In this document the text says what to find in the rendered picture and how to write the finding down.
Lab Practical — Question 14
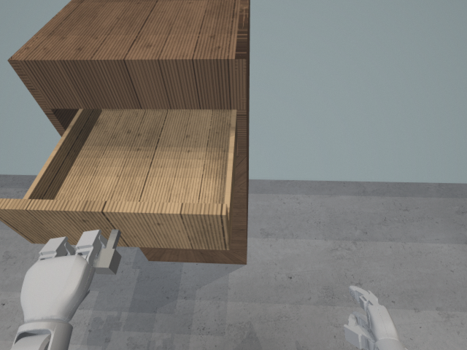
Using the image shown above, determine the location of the cabinet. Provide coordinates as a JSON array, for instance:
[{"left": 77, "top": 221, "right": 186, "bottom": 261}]
[{"left": 8, "top": 0, "right": 250, "bottom": 265}]

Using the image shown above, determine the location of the right robot hand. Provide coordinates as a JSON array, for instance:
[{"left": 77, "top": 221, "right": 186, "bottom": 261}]
[{"left": 344, "top": 286, "right": 401, "bottom": 350}]

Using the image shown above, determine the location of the left robot hand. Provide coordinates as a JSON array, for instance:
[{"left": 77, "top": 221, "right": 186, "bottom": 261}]
[{"left": 20, "top": 230, "right": 108, "bottom": 323}]

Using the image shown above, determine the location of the drawer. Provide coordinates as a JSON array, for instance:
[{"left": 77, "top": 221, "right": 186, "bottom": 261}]
[{"left": 0, "top": 109, "right": 238, "bottom": 250}]

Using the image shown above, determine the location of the handle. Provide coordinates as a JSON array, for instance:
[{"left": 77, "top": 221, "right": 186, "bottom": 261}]
[{"left": 93, "top": 230, "right": 122, "bottom": 275}]

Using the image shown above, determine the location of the robot left forearm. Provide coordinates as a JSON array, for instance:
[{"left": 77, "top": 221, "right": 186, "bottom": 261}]
[{"left": 10, "top": 319, "right": 73, "bottom": 350}]

